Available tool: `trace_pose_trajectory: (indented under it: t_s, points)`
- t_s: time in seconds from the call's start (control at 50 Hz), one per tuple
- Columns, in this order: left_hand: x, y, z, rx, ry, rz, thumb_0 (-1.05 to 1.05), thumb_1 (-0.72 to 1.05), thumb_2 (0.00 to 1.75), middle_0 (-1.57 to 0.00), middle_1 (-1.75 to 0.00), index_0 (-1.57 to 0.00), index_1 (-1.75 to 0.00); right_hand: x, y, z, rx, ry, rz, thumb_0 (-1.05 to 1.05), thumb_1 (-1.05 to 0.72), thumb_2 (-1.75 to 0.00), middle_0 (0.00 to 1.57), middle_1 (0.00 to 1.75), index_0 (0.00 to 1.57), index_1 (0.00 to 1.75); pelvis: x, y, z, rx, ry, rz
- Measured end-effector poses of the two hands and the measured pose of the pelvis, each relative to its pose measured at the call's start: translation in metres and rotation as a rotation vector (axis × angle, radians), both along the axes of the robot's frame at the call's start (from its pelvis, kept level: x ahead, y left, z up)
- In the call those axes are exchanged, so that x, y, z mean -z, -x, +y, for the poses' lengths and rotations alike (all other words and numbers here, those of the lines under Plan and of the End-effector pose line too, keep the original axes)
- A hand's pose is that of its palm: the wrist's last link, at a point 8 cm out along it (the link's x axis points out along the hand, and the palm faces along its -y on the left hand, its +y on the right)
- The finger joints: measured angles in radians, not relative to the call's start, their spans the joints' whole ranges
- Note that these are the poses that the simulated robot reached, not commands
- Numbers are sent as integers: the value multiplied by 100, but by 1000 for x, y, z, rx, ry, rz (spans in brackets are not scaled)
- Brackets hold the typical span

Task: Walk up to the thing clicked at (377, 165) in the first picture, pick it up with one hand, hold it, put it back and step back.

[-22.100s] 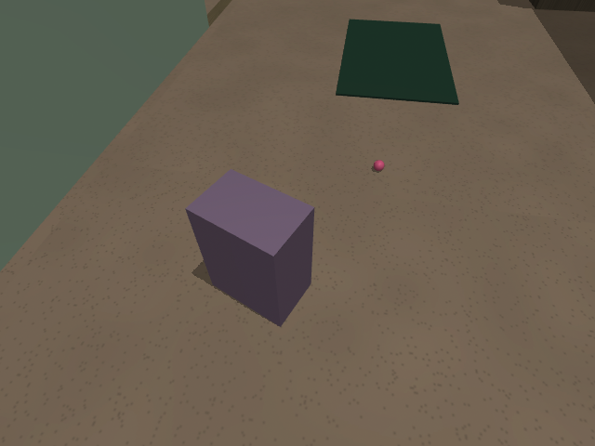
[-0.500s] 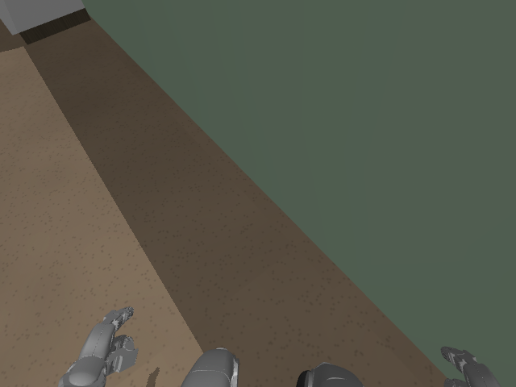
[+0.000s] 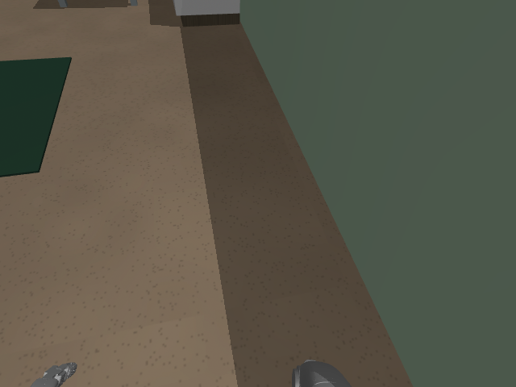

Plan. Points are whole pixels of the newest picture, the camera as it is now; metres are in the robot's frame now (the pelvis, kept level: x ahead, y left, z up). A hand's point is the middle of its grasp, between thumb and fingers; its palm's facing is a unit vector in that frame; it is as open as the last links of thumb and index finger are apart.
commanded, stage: walk up
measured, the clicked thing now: out of the picture +0.44 +1.44 -0.74
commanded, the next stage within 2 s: none
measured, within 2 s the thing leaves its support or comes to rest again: neither
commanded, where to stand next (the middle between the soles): +0.13 +0.00 m, yaw +70 degrees
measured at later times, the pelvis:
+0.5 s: pelvis +0.07 -0.01 +0.01, yaw +25 degrees
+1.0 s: pelvis +0.12 -0.03 -0.04, yaw +45 degrees
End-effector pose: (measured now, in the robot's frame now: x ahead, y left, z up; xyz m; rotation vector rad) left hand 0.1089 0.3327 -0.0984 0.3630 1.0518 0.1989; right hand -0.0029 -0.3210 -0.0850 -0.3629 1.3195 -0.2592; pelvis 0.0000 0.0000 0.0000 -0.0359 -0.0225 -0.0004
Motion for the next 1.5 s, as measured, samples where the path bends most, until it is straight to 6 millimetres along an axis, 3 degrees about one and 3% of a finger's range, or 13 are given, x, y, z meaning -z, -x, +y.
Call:
trace_pose_trajectory:
  t_s: [0.1,0.28,0.46,0.58,0.64,0.82,0.98,1.08,1.18,1.26,1.32,1.4,1.5]
  points:
    - [-6,28,1,-86,8,11,1,90,90,-20,-30,-20,-30,-1,-39,2,-121,-6,-12,1,-90,-90,20,30,20,30,-4,-4,0,-96,-19,23]
    - [-11,63,-20,-227,-38,-15,1,90,90,-20,-30,-20,-30,13,-159,-3,-338,-16,-128,1,-90,-90,20,30,20,30,4,-23,-21,-235,-22,34]
    - [-18,111,-37,-427,0,35,1,90,90,-20,-30,-20,-30,-1,-282,50,-562,-73,-209,1,-91,-90,20,30,20,30,-8,-63,-15,-397,-60,14]
    - [11,133,-31,-536,60,102,1,90,90,-20,-30,-20,-30,2,-344,105,-687,-51,-231,1,-91,-90,20,30,20,30,8,-87,5,-488,-41,13]
    - [33,137,-25,-582,86,147,1,90,90,-20,-30,-20,-30,9,-365,128,-731,-26,-273,1,-91,-90,20,30,20,30,21,-93,15,-538,-66,14]
    - [31,108,-28,-624,110,88,1,90,90,-20,-30,-20,-30,5,-380,155,-788,-39,-260,1,-90,-90,20,30,20,30,14,-112,12,-657,-35,3]
    - [23,108,-45,-723,-23,-9,1,90,90,-20,-30,-20,-30,28,-420,150,-913,-86,-278,1,-90,-90,20,30,21,30,34,-124,-21,-771,-38,12]
    - [8,142,-83,-780,-82,23,1,90,90,-20,-30,-20,-30,45,-436,151,-956,-126,-284,1,-90,-90,20,30,20,30,37,-117,-45,-850,-49,-2]
    - [-19,190,-110,-873,-125,65,1,90,90,-20,-30,-21,-30,42,-425,146,-1034,-155,-199,1,-91,-90,20,30,20,30,20,-102,-57,-915,-84,29]
    - [-27,231,-122,-928,-140,77,1,89,90,-20,-30,-21,-30,40,-406,133,-1057,-121,-115,1,-91,-90,20,30,20,30,16,-91,-58,-963,-80,43]
    - [-20,263,-125,-975,-137,64,1,89,90,-20,-30,-21,-30,37,-393,130,-1083,-67,-73,1,-91,-90,20,30,20,30,20,-81,-55,-1004,-66,39]
    - [6,305,-132,-1060,-100,77,1,90,90,-20,-30,-20,-30,33,-376,132,-1102,-8,-103,1,-91,-90,20,30,20,30,31,-68,-48,-1028,-96,23]
    - [24,311,-154,-1129,17,95,1,90,90,-20,-30,-20,-30,15,-364,141,-1125,15,-105,1,-90,-90,20,30,20,30,19,-71,-38,-1096,-53,14]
